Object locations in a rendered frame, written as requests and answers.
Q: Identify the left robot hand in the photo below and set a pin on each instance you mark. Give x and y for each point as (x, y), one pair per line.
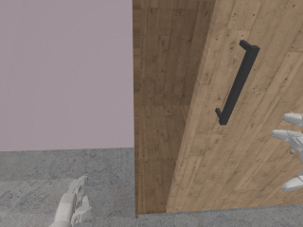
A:
(67, 208)

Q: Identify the wardrobe door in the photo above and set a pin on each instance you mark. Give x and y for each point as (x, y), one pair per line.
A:
(240, 164)

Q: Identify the handle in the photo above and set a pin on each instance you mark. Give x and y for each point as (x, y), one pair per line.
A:
(240, 79)

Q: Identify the right robot hand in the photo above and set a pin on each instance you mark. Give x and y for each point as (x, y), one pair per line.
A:
(295, 139)

